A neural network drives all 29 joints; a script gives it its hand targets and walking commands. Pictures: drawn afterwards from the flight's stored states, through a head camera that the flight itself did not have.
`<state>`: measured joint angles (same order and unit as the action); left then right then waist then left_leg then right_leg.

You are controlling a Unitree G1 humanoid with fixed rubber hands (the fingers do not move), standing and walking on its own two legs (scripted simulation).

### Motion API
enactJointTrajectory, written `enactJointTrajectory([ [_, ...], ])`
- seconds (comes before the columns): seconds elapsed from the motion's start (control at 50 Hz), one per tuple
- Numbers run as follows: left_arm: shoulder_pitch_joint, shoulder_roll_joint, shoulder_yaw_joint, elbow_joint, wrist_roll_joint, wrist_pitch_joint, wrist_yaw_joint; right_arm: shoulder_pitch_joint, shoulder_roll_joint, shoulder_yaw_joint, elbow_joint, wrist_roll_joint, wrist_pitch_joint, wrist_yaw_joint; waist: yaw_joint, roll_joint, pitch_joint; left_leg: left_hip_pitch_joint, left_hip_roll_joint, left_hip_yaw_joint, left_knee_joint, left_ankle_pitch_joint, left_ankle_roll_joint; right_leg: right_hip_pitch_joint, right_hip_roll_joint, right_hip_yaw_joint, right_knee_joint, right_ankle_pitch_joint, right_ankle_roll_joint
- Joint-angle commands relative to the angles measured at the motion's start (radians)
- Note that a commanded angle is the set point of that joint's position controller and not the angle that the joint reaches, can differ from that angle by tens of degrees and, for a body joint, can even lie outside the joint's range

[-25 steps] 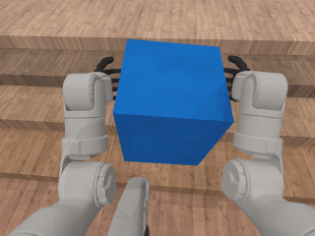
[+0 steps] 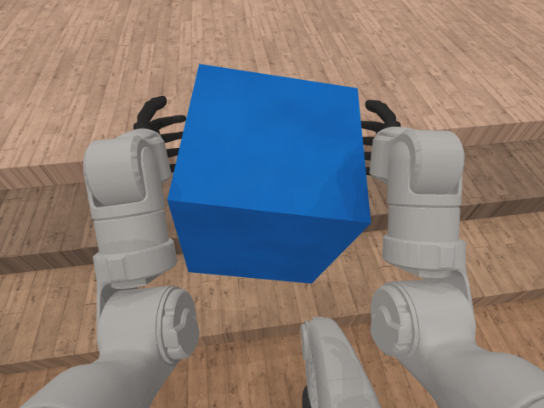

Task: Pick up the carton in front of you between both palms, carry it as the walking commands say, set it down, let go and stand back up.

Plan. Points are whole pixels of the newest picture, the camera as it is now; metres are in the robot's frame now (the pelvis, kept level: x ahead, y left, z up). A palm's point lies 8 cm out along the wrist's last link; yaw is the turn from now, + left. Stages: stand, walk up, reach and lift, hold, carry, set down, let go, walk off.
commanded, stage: carry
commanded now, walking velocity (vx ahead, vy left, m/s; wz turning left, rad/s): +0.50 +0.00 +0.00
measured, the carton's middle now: (263, 190) +0.40 -0.02 +0.10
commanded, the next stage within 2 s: none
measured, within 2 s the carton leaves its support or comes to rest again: neither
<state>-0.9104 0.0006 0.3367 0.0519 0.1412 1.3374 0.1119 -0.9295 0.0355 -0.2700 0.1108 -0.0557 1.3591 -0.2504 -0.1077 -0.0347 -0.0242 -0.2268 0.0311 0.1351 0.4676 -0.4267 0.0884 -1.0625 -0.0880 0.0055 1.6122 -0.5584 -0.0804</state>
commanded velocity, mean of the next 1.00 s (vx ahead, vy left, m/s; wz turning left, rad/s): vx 0.33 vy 0.00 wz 0.00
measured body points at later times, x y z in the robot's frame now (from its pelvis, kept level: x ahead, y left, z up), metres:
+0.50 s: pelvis +0.27 -0.05 +0.10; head +0.28 -0.07 +0.55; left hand +0.65 +0.09 +0.27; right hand +0.66 -0.21 +0.26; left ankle +0.35 +0.06 -0.39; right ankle +0.25 -0.15 -0.64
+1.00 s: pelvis +0.52 +0.00 +0.20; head +0.58 +0.01 +0.65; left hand +0.94 +0.13 +0.37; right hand +0.92 -0.17 +0.37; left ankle +0.55 +0.09 -0.53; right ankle +0.58 -0.11 -0.42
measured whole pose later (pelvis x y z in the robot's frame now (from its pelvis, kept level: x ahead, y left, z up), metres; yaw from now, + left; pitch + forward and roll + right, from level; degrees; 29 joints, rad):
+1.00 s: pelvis +0.52 +0.00 +0.20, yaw -1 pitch +4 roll +0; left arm -0.95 0.00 0.31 0.04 0.12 1.37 0.14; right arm -0.96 0.03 -0.31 0.07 -0.09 1.38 -0.22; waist -0.04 -0.02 0.04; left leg -0.40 0.04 0.14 0.58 -0.25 0.06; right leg -0.82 -0.03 -0.06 1.29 -0.31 -0.05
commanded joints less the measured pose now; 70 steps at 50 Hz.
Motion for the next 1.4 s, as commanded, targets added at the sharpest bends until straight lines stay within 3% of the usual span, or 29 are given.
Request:
enactJointTrajectory([
  [0.0,-0.670,-0.972,-0.579,0.134,-0.392,0.026,-0.196,-0.821,1.032,0.571,-0.027,0.475,0.003,0.379,0.063,0.121,-0.318,0.198,0.189,-0.164,-0.309,0.159,0.105,0.101,-0.050,-0.080,-0.406,0.091,0.008],
  [0.06,-0.657,-1.025,-0.562,0.205,-0.447,0.024,-0.208,-0.771,1.036,0.506,0.070,0.440,0.012,0.386,0.208,0.291,-0.428,0.023,0.142,0.066,-0.048,1.153,0.093,0.678,0.140,-0.313,-0.520,0.252,-0.026],
  [0.08,-0.615,-1.040,-0.544,0.265,-0.455,0.016,-0.212,-0.732,1.031,0.466,0.131,0.420,0.017,0.386,0.257,0.173,-0.482,0.047,0.071,0.149,0.248,1.384,0.042,0.799,0.222,-0.315,-0.761,0.385,-0.020],
  [0.1,-0.616,-1.069,-0.530,0.265,-0.470,0.015,-0.225,-0.709,0.993,0.430,0.155,0.381,0.007,0.377,0.291,0.155,-0.511,-0.051,0.067,0.056,0.560,1.002,-0.025,0.970,0.152,-0.117,-1.047,0.454,-0.007],
  [0.12,-0.677,-1.071,-0.526,0.258,-0.497,0.001,-0.237,-0.629,1.010,0.379,0.195,0.333,-0.002,0.375,0.170,-0.280,-0.576,-0.394,-0.122,-0.032,0.879,0.134,-0.110,1.151,-0.228,0.639,-1.242,0.656,-0.140],
  [0.14,-0.700,-1.118,-0.525,0.246,-0.528,0.000,-0.248,-0.662,0.974,0.368,0.184,0.311,-0.007,0.364,0.177,-0.228,-0.668,-0.361,-0.082,-0.216,1.168,0.085,-0.089,1.185,-0.258,0.686,-1.162,1.010,-0.195],
  [0.18,-0.817,-1.182,-0.562,0.081,-0.584,-0.025,-0.265,-0.702,1.042,0.366,0.118,0.320,-0.021,0.355,0.172,-0.080,-0.635,-0.534,-0.046,-0.232,1.306,0.175,-0.043,1.098,-0.190,0.601,-1.106,0.518,-0.197],
  [0.24,-0.923,-1.241,-0.608,-0.054,-0.632,-0.037,-0.267,-0.796,1.081,0.430,-0.013,0.357,-0.041,0.331,0.137,-0.097,-0.532,-0.637,0.007,-0.209,1.262,0.193,0.014,1.029,-0.152,0.424,-1.149,0.231,-0.128],
  [0.34,-0.739,-1.189,-0.616,-0.027,-0.550,-0.030,-0.240,-0.697,1.100,0.522,-0.034,0.391,-0.052,0.320,0.159,-0.039,-0.545,-0.796,0.025,-0.115,1.179,0.144,0.009,1.154,-0.169,0.283,-1.166,0.385,-0.178],
  [0.42,-0.680,-1.096,-0.630,-0.013,-0.505,-0.022,-0.224,-0.711,1.087,0.573,-0.017,0.422,-0.038,0.331,0.211,-0.046,-0.449,-1.247,0.057,-0.161,1.536,-0.059,0.016,1.369,-0.270,0.379,-1.231,0.343,-0.222],
  [0.54,-0.687,-1.014,-0.585,0.042,-0.492,0.003,-0.227,-0.711,1.046,0.555,0.064,0.439,-0.015,0.336,0.144,-0.117,-0.312,-0.951,0.099,-0.028,1.071,0.055,-0.017,1.083,-0.120,0.097,-1.448,0.355,-0.128],
  [0.58,-0.677,-1.019,-0.558,0.086,-0.486,0.011,-0.228,-0.708,1.070,0.538,0.102,0.455,-0.010,0.339,0.121,-0.166,-0.310,-0.626,0.076,0.032,0.780,0.143,0.009,0.931,-0.075,-0.067,-1.473,0.663,-0.117],
  [0.64,-0.671,-1.025,-0.520,0.143,-0.460,0.010,-0.225,-0.692,1.086,0.491,0.150,0.462,-0.016,0.346,0.008,-0.215,-0.462,-0.267,-0.075,0.154,0.517,0.205,0.037,1.039,-0.100,-0.138,-1.139,1.603,-0.063],
  [0.66,-0.696,-1.028,-0.510,0.134,-0.459,0.007,-0.222,-0.716,1.093,0.486,0.147,0.471,-0.024,0.349,-0.050,-0.097,-0.557,-0.039,-0.114,0.157,0.307,0.315,0.034,1.024,-0.047,-0.163,-0.836,1.586,-0.009],
  [0.68,-0.719,-1.020,-0.497,0.108,-0.453,0.003,-0.215,-0.733,1.111,0.488,0.126,0.491,-0.032,0.357,-0.065,-0.044,-0.620,0.237,-0.052,-0.060,0.123,0.397,0.052,0.791,0.001,-0.073,-0.578,1.249,0.035],
  [0.7,-0.696,-1.044,-0.500,0.110,-0.440,0.000,-0.209,-0.766,1.122,0.488,0.106,0.512,-0.044,0.361,0.016,0.332,-0.687,0.500,0.356,-0.673,0.020,1.123,0.230,0.419,0.180,-0.041,-0.158,0.216,0.109],
  [0.72,-0.715,-1.020,-0.488,0.108,-0.424,0.001,-0.198,-0.763,1.133,0.480,0.083,0.525,-0.050,0.363,-0.013,0.293,-0.784,0.470,0.332,-0.712,0.081,1.377,0.286,0.439,0.185,0.139,0.104,0.212,0.082],
  [0.78,-0.823,-1.062,-0.516,-0.013,-0.463,0.003,-0.181,-0.899,1.129,0.499,-0.110,0.531,-0.053,0.355,0.057,0.163,-0.629,0.329,0.284,-0.536,0.061,0.683,0.204,0.228,0.066,0.120,0.187,0.257,0.030],
  [0.84,-0.844,-1.047,-0.569,-0.111,-0.475,0.014,-0.159,-0.896,1.121,0.520,-0.201,0.523,-0.025,0.339,0.052,0.098,-0.548,0.307,0.250,-0.405,0.017,0.478,0.155,0.153,0.046,0.063,0.081,0.239,0.014],
  [1.04,-0.704,-1.085,-0.607,0.130,-0.473,0.054,-0.199,-0.729,1.022,0.491,0.041,0.408,0.034,0.373,0.030,0.240,-0.531,0.513,0.150,-0.116,0.153,1.257,0.076,0.352,0.129,-0.122,-0.974,0.323,0.063],
  [1.08,-0.699,-1.109,-0.569,0.179,-0.462,0.045,-0.213,-0.721,1.043,0.468,0.096,0.392,0.024,0.385,0.071,0.234,-0.566,0.533,0.122,-0.086,0.255,1.369,0.039,0.613,0.120,-0.137,-1.347,0.607,0.071],
  [1.1,-0.694,-1.109,-0.544,0.190,-0.454,0.041,-0.217,-0.722,1.064,0.463,0.102,0.399,0.014,0.389,0.096,0.227,-0.571,0.403,0.103,-0.095,0.295,1.176,0.016,0.830,0.091,-0.116,-1.492,0.750,0.080],
  [1.12,-0.693,-1.118,-0.518,0.205,-0.453,0.037,-0.221,-0.741,1.070,0.455,0.103,0.413,0.005,0.391,0.125,0.079,-0.545,0.057,0.058,-0.064,0.383,0.702,-0.021,1.167,-0.009,-0.044,-1.368,1.233,0.061],
  [1.14,-0.685,-1.103,-0.492,0.220,-0.452,0.026,-0.222,-0.771,1.092,0.454,0.092,0.420,0.001,0.388,0.149,-0.223,-0.552,-0.407,-0.018,-0.022,0.513,-0.026,-0.072,1.561,-0.191,0.126,-1.070,1.966,-0.041],
  [1.16,-0.688,-1.108,-0.490,0.195,-0.457,0.020,-0.224,-0.775,1.082,0.454,0.082,0.414,-0.006,0.378,0.168,-0.211,-0.566,-0.573,-0.050,-0.069,0.620,-0.171,-0.084,1.616,-0.255,0.181,-1.037,2.062,-0.147],
  [1.2,-0.791,-1.133,-0.518,0.086,-0.496,0.015,-0.228,-0.839,1.089,0.466,0.016,0.423,-0.006,0.355,0.187,-0.096,-0.550,-0.600,-0.054,-0.121,0.710,-0.132,-0.076,1.511,-0.237,0.171,-1.097,1.732,-0.157],
  [1.28,-0.842,-1.127,-0.556,0.008,-0.525,0.022,-0.225,-0.812,1.082,0.490,-0.002,0.423,0.009,0.314,0.140,-0.166,-0.492,-0.554,-0.061,-0.065,0.553,-0.036,-0.081,1.410,-0.113,0.039,-1.089,1.546,-0.090],
  [1.34,-0.744,-1.105,-0.550,0.055,-0.494,0.025,-0.219,-0.753,1.095,0.494,0.044,0.419,0.009,0.319,0.133,-0.187,-0.553,-0.387,-0.109,-0.027,0.002,0.122,-0.074,1.500,-0.081,0.019,-0.905,1.847,-0.082],
  [1.38,-0.674,-1.121,-0.554,0.093,-0.481,0.006,-0.221,-0.671,1.131,0.487,0.079,0.409,-0.002,0.340,0.053,-0.121,-0.600,0.079,-0.077,-0.036,-0.496,0.664,-0.099,1.283,-0.024,-0.023,-0.714,1.531,-0.033],
])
